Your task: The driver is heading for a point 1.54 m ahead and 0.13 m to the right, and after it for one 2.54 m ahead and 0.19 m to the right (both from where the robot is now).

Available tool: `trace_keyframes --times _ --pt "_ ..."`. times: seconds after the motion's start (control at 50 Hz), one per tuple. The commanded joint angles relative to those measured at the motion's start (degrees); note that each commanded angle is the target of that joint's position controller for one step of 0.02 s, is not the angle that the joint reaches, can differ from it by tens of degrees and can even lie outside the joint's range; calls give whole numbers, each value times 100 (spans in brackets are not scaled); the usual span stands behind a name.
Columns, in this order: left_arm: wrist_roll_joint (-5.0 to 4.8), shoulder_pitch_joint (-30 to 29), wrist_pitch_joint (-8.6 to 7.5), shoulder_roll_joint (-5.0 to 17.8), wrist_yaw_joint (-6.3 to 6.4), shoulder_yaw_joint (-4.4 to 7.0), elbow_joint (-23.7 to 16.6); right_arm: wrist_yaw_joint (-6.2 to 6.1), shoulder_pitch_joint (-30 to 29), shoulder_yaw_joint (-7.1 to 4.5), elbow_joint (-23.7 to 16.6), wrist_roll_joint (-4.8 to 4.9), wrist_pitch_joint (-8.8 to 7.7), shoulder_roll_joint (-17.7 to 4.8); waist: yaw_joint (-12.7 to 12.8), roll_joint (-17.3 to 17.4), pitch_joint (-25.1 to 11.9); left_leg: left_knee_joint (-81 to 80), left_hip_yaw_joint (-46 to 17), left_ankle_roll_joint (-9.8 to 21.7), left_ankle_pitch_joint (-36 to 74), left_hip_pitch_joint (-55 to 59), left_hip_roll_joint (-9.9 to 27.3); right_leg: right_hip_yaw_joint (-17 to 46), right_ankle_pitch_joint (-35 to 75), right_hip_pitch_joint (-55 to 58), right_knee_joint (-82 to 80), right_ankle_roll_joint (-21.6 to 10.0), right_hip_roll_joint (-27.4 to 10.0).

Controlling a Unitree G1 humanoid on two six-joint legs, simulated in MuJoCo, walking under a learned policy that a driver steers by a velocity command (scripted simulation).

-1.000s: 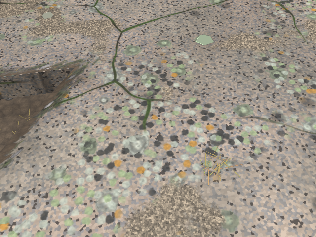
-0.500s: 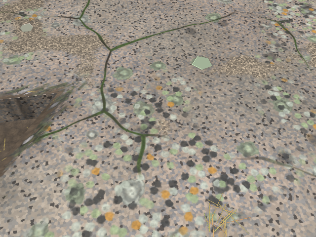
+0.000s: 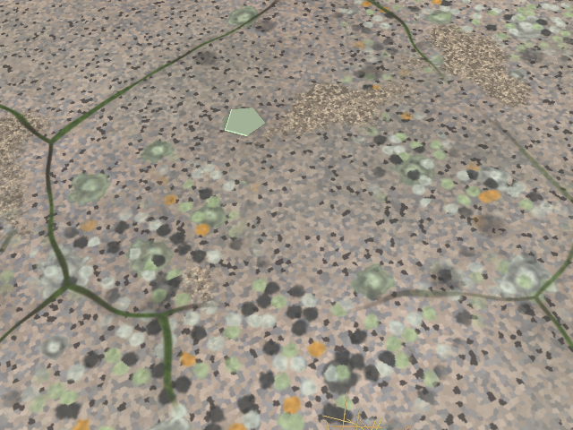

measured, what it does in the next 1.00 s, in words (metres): walks ahead, turning right: left foot, then right foot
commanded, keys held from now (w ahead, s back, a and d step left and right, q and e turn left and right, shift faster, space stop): e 0.22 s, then w+e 0.04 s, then w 0.74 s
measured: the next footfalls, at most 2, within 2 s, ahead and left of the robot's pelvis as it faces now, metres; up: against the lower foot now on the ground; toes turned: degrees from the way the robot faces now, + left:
left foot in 0.34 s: +0.17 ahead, +0.15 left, +0.00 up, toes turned -17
right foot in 0.76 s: +0.29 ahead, -0.16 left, +0.00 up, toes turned -16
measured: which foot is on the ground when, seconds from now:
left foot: up 0.00-0.32, down 0.34-0.76, up 0.78-1.00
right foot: down 0.00-0.34, up 0.36-0.74, down 0.76-1.00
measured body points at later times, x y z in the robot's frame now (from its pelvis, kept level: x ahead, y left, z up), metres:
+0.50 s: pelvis +0.12 +0.04 +0.02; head +0.13 +0.06 +0.47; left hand +0.35 +0.26 -0.08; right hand +0.12 -0.25 -0.08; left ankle +0.13 +0.16 -0.73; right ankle +0.11 -0.09 -0.66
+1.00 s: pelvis +0.31 -0.07 +0.02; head +0.33 -0.09 +0.47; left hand +0.45 +0.18 -0.09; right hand +0.37 -0.37 -0.09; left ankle +0.42 +0.07 -0.65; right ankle +0.25 -0.15 -0.73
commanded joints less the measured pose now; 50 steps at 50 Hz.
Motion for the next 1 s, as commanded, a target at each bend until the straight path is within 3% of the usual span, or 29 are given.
trace_keyframes --times 0.02,0.06,0.1,0.18,0.26,0.32,0.34,0.36,0.38,0.4,0.42,0.46,0.48,0.58,0.66,0.7,0.74,0.76,0.78,0.8,0.82,0.84,0.86,0.9,0.94,1.0 --pt "64 83 12 768 99 228 -462 -88 345 -201 -367 -54 90 -706 -146 -298 -1140 -278 -326 -42 467 -664 231 1916 2106 1240 -1149 -1174 -1501" --pt "90 66 20 867 145 268 -474 -123 449 -160 -350 -83 140 -530 -213 -412 -1220 -850 -255 -146 623 -460 130 1699 2461 948 -1127 -1155 -1359" --pt "46 134 66 958 224 302 -464 -155 309 -137 -389 -97 168 -476 -159 -447 -1372 -1327 -305 -245 880 -476 59 1730 2280 994 -1048 -1090 -1305" --pt "-7 58 232 960 347 302 -531 -132 -125 -131 -518 -42 228 -471 -14 -660 -1299 -2155 -432 -292 1420 -367 -55 2034 256 864 -1107 -803 -1087" --pt "-12 135 300 910 343 291 -558 -50 -329 -147 -625 18 114 -517 119 -914 -1207 -3066 -444 -170 1282 -23 -180 2546 -1190 939 -1087 -725 -1046" --pt "-23 157 298 691 315 178 -524 43 59 -171 -526 50 -28 -456 -108 -947 -1091 -4375 -154 126 1582 1067 -153 2627 -2306 582 -804 -530 -871" --pt "7 326 273 429 318 86 -472 40 265 -204 -488 -22 -71 -569 -159 -622 -1062 -4819 -495 340 1374 1652 288 2368 -2720 172 -295 -271 -581" --pt "20 432 221 39 311 -33 -504 21 594 -253 -456 -184 -87 -917 -123 487 -1143 -5391 -1884 857 364 2213 1392 1344 -2900 -569 1222 119 98" --pt "-49 165 94 324 297 40 -796 95 844 -398 -318 -302 -109 -1367 -156 1615 -564 -6070 -3765 1613 -700 2026 2070 900 -2879 -1774 2167 218 335" --pt "-38 149 15 710 297 140 -684 99 613 -332 -411 -190 -170 -1034 -147 1127 -228 -6098 -3694 1725 -1151 1901 2042 1185 -2386 -1989 2692 287 -29" --pt "-21 206 -9 807 266 187 -549 68 494 -270 -409 -62 -190 -782 -90 879 -128 -6011 -3101 1516 -862 1928 1762 1119 -1931 -2037 2813 357 -106" --pt "24 187 -54 643 210 164 -456 25 563 -224 -352 33 -173 -663 -138 762 -165 -6045 -2423 1303 -156 2160 1439 842 -1321 -2084 2821 503 -314" --pt "25 76 -99 520 172 136 -456 9 665 -202 -311 13 -179 -639 -187 742 -184 -6113 -2087 1265 269 2101 1302 613 -1015 -1944 2782 544 -402" --pt "-34 -634 -242 48 87 -43 -639 16 1030 -227 -157 63 -157 -748 -515 877 -220 -6209 -1061 1248 1619 1881 1009 -3 -308 -1044 1218 674 -548" --pt "-112 -857 -300 157 0 -31 -688 89 1280 -274 -29 130 -120 -968 -599 924 -165 -6083 -979 1314 1829 1755 1194 -159 -339 -273 289 595 -460" --pt "-140 -721 -331 257 -32 0 -667 105 1276 -286 15 179 -81 -1016 -437 916 -167 -5937 -1067 1277 1965 1749 1349 -177 -305 175 -90 425 -435" --pt "-118 10 -322 467 10 121 -422 95 1220 -251 39 184 -58 -951 15 739 -494 -5274 -807 1072 2965 1521 1188 -274 -199 1459 -508 189 -287" --pt "-102 769 -313 714 74 238 -243 99 1157 -171 23 136 -86 -733 413 493 -973 -4199 -415 848 3341 1122 876 95 -203 2593 -553 -13 -603" --pt "35 1703 -272 1223 147 344 -124 94 1100 -3 -236 -9 -158 -243 724 -689 -1863 -2099 120 456 2066 -375 341 1939 -538 4345 -639 -557 -1991" --pt "26 1975 -255 1414 90 379 -3 66 1318 25 -351 84 -285 -189 636 -1836 -2146 -802 -115 323 -311 -1705 -168 3951 -1683 4734 -1367 -1240 -2717" --pt "-28 1680 -286 946 59 234 1 89 1023 -128 -336 190 -340 -758 636 -1194 -1439 -180 -375 359 -60 -2240 209 3621 -2163 4229 -1506 -1133 -2543" --pt "-29 1359 -300 708 53 148 -25 130 749 -158 -365 215 -368 -834 508 -976 -907 -194 -288 446 501 -2307 426 2881 -1893 3650 -1579 -952 -2274" --pt "11 1061 -304 589 40 100 -59 132 627 -142 -326 146 -372 -716 382 -637 -655 -384 -220 442 947 -2163 565 2395 -1402 3149 -1728 -868 -1999" --pt "72 755 -318 422 24 47 -60 171 616 -138 -307 59 -320 -543 118 -643 -391 -748 -213 371 1454 -1748 737 1758 -307 2433 -2000 -816 -1705" --pt "29 714 -374 456 40 67 10 197 636 -100 -303 46 -249 -357 -24 -608 -375 -1011 -121 256 1721 -1628 734 1345 509 2156 -2152 -877 -1633" --pt "-2 829 -396 589 86 105 170 201 72 -34 -499 -2 -222 -226 54 -408 -200 -2114 -51 123 2492 -1637 684 850 1036 1961 -2262 -845 -1515"
Over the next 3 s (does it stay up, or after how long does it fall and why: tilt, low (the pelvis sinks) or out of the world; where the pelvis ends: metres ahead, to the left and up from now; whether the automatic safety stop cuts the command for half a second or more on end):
stays up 1.42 -0.20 0.01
